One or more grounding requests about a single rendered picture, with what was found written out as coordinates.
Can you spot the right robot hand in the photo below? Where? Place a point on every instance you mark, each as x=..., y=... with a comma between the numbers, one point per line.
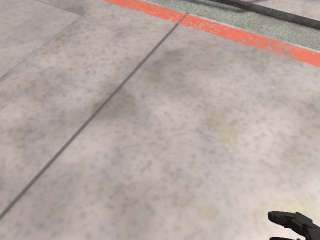
x=297, y=222

